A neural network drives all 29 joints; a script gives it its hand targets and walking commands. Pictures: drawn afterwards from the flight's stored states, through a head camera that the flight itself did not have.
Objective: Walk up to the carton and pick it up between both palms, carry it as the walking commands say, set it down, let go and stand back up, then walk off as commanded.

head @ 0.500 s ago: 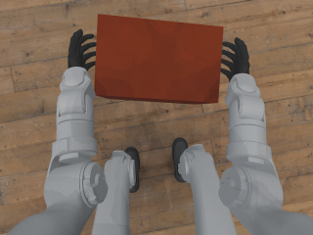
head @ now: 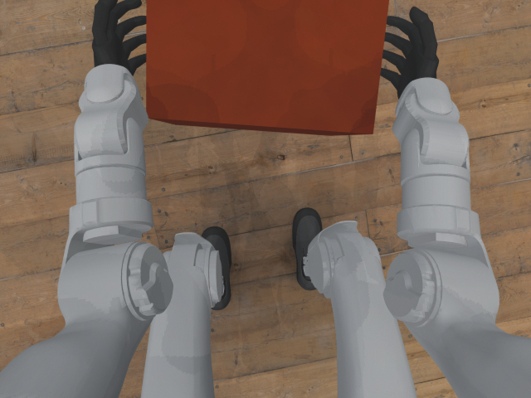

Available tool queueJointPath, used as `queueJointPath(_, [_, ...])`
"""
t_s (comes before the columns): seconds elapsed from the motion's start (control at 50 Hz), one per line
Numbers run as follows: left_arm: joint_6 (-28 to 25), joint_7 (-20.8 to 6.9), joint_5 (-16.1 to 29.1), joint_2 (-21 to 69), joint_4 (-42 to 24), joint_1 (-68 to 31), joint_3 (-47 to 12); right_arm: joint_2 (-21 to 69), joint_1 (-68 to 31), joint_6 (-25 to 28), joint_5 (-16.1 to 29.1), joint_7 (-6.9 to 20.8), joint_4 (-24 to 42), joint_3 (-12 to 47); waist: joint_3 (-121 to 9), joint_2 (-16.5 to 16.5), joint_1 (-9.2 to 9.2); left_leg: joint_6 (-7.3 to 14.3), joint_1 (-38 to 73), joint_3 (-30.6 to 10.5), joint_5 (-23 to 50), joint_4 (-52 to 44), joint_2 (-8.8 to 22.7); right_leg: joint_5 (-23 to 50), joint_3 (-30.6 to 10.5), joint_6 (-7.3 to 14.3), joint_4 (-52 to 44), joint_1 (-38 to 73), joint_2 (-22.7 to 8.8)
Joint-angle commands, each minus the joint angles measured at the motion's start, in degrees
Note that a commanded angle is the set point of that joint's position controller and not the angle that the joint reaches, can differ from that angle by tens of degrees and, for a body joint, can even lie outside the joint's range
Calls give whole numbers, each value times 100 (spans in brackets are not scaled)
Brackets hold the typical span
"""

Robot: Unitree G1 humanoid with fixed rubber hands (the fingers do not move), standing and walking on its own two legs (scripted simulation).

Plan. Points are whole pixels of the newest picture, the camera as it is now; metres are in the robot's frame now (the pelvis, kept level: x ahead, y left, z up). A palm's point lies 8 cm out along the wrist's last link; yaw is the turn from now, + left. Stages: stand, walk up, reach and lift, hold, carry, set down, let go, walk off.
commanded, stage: set down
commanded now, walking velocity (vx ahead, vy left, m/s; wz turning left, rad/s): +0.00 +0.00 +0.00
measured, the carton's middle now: (262, 69) +0.53 -0.01 -0.24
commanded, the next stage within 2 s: none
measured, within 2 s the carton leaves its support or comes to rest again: neither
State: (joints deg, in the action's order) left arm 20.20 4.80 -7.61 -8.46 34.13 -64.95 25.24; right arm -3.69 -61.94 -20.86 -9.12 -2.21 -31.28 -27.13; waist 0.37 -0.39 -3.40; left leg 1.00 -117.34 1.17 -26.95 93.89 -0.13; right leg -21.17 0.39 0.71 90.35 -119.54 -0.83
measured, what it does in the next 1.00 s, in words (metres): lowers itself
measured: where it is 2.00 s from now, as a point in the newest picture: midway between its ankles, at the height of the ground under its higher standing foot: (263, 272)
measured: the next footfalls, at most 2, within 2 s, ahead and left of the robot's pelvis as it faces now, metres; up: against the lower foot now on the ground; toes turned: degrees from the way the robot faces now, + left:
none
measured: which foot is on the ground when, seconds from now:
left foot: down 0.00-1.00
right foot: down 0.00-1.00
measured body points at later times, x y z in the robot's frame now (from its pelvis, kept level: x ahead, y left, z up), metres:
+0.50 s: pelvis -0.03 +0.00 -0.06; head +0.38 -0.01 +0.11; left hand +0.55 +0.15 -0.28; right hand +0.54 -0.22 -0.26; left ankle +0.09 +0.11 -0.48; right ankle +0.13 -0.12 -0.48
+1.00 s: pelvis -0.01 +0.00 -0.11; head +0.39 +0.00 +0.08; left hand +0.56 +0.17 -0.33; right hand +0.55 -0.21 -0.32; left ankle +0.09 +0.11 -0.48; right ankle +0.13 -0.12 -0.48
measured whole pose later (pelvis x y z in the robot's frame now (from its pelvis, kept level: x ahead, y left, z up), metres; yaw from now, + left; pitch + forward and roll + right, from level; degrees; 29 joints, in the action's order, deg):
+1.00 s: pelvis -0.01 +0.00 -0.11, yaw +0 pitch +37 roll -1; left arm 16.4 7.3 1.4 -21.1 51.0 -87.3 15.5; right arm -19.4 -87.5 -16.0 0.1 -3.5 -52.7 -16.2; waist 29.8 -0.4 -3.0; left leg 1.5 -122.4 1.0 -34.7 120.1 -0.3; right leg -28.0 0.4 0.4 116.0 -125.0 -0.8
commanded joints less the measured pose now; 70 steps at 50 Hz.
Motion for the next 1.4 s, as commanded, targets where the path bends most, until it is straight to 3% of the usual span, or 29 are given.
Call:
queueJointPath(0.0, [-238,-2013,1112,4597,434,-4145,-3566,3891,-4324,266,1418,1784,-71,3311,-7299,623,-63,-2,2254,52,931,-200,-723,1412,175,-115,368,4023,527])
queueJointPath(0.1, [-288,-2006,1065,4513,473,-4148,-3376,3772,-4440,319,1379,1703,35,3267,-6806,437,-75,30,1630,74,851,121,-712,1391,126,-119,574,3917,462])
queueJointPath(0.12, [-258,-2037,1128,4560,303,-4095,-3520,3764,-4445,317,1569,1636,403,3537,-7603,720,20,-32,2113,252,1110,229,-742,1715,60,-107,582,4528,490])
queueJointPath(0.14, [-279,-2006,1114,4505,575,-4149,-3470,3863,-4588,311,1625,1667,271,3568,-7224,358,84,24,1817,133,1198,312,-719,1743,117,-141,677,4129,518])
queueJointPath(0.22, [-313,-1975,1355,4274,101,-4618,-3826,3658,-4914,347,1783,1538,648,3741,-8321,649,96,-60,2487,206,1256,602,-654,1902,87,-106,935,4694,490])
queueJointPath(0.24, [-357,-1903,1527,4317,-156,-4608,-3979,3619,-5025,401,1886,1527,1024,3924,-8785,366,-15,-12,2675,42,1608,653,-671,2358,210,-117,1157,4857,498])
queueJointPath(0.28, [-340,-1879,1590,4195,-77,-4838,-3984,3524,-5310,390,1949,1427,949,3855,-8957,587,74,-77,2624,147,1396,768,-689,2104,96,-97,1151,5123,455])
queueJointPath(0.34, [-315,-1691,1761,4135,-123,-5107,-4175,3165,-5587,443,2013,1349,1051,3769,-9194,816,-176,17,3385,0,1499,931,-644,1918,313,-94,1426,4505,468])
queueJointPath(0.36, [-308,-1686,1823,3934,-389,-5300,-4147,3119,-5496,405,1996,1338,1029,3801,-9514,527,-178,-61,3136,59,1463,1001,-638,2102,283,-75,1472,5026,436])
queueJointPath(0.44, [-302,-1621,2059,3310,-534,-6177,-4198,3212,-5717,313,2148,1141,835,3787,-10739,515,49,-112,3487,284,1283,1162,-561,2191,368,-89,1766,6047,458])
queueJointPath(0.46, [-323,-1557,1903,3123,-659,-6360,-4224,3358,-5450,265,2164,1158,249,3584,-10519,832,126,-138,3606,307,1167,1219,-493,1923,298,-17,1812,5739,499])
queueJointPath(0.48, [-365,-1557,1929,2987,-847,-6540,-4111,3446,-5692,217,2296,1206,117,3620,-10280,578,204,-5,3647,271,1330,1285,-518,2061,367,-75,1909,5688,490])
queueJointPath(0.54, [-294,-1711,1491,3425,690,-5642,-3613,3579,-5472,192,1915,1356,-945,3252,-7284,450,299,17,1974,305,154,1232,-483,823,199,-48,1760,4348,442])
queueJointPath(0.62, [-354,-1900,1179,3471,1374,-5316,-2809,3279,-5850,375,1804,1469,-773,3109,-5772,40,365,171,1149,264,-257,1451,-428,318,189,-176,1913,3811,394])
queueJointPath(0.74, [-699,-1869,1849,3386,575,-6206,-3339,2987,-6120,705,1975,1259,-294,3250,-6813,42,72,55,1458,146,587,1829,-425,1606,25,-78,2256,4772,407])
queueJointPath(0.76, [-754,-1824,2010,3447,381,-6503,-3571,2886,-6247,785,2080,1214,-228,3253,-7086,237,-166,31,1661,148,637,1878,-421,1762,96,-64,2332,4861,393])
queueJointPath(0.82, [-775,-1684,1832,3206,890,-6061,-3507,2947,-5856,780,2188,1204,-993,3149,-6268,569,57,47,1752,108,739,1955,-428,1666,14,2,2402,4068,420])
queueJointPath(0.84, [-770,-1690,1876,3171,998,-6184,-3498,2745,-5658,745,1973,1238,-1320,2925,-5478,548,-216,68,1571,15,469,1846,-424,1186,178,0,2402,3433,436])
queueJointPath(0.86, [-676,-1720,1496,3129,1483,-5524,-3095,2738,-5364,749,1941,1287,-1644,2784,-4851,647,106,89,1452,10,408,1828,-446,979,80,22,2386,3030,453])
queueJointPath(0.88, [-700,-1749,1512,3282,1355,-5452,-3128,2516,-5467,775,1853,1321,-1442,2829,-4887,564,-132,61,1647,-48,514,1936,-395,927,204,-10,2475,2864,424])
queueJointPath(0.94, [-694,-1726,1394,3209,1632,-5236,-2946,2501,-5702,847,1940,1315,-1284,2892,-4766,415,25,64,1585,-15,660,2102,-410,1071,127,-32,2486,3051,393])
queueJointPath(1.02, [-908,-1587,1987,3340,537,-6111,-3746,2573,-5796,973,2308,1245,-781,3273,-6344,682,-101,-33,2510,-47,1581,2364,-362,2115,137,-17,2787,3764,350])
queueJointPath(1.06, [-966,-1468,2375,3341,49,-6529,-4199,2656,-5857,989,2417,1176,-587,3397,-7214,642,-436,-4,2772,-159,1784,2427,-374,2456,222,-10,2955,4182,375])
queueJointPath(1.08, [-956,-1437,2381,3117,375,-6392,-4124,2722,-5593,944,2389,1116,-898,3393,-7098,575,-277,-42,2745,-81,1844,2385,-399,2544,124,36,2908,4235,352])
queueJointPath(1.1, [-933,-1425,2443,3294,556,-6205,-4239,2564,-5586,932,2332,1126,-1086,3300,-6620,652,-528,-5,2829,-134,1584,2380,-394,2007,233,20,2876,3834,397])
queueJointPath(1.14, [-854,-1443,2125,3210,1337,-5840,-3743,2483,-5548,914,2227,1168,-1517,3058,-5489,793,-277,-18,2423,-80,1136,2276,-428,1375,167,44,2660,3177,379])
queueJointPath(1.18, [-818,-1557,2046,3173,1423,-5736,-3566,2562,-5302,822,2022,1247,-1852,2822,-4707,598,-370,82,1844,-79,598,2191,-451,914,211,47,2708,2812,321])
queueJointPath(1.24, [-859,-1653,1798,2992,1451,-5646,-3208,2579,-5621,892,2109,1294,-1413,2806,-4446,547,-4,97,1512,20,551,2290,-425,862,118,-8,2695,2838,326])
queueJointPath(1.38, [-976,-1632,2003,2953,1321,-5874,-3436,2613,-5542,933,2098,1227,-1493,2969,-4561,372,-150,93,1480,-57,645,2421,-428,1166,17,16,2742,3199,325])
